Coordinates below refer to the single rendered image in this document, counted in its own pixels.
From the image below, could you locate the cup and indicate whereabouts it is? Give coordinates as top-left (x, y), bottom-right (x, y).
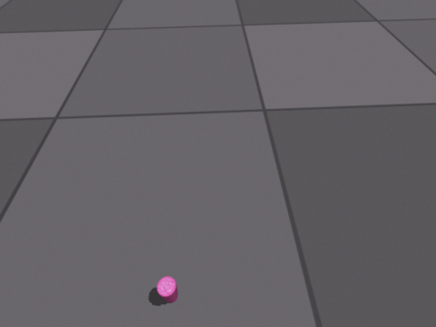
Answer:
top-left (157, 277), bottom-right (178, 302)

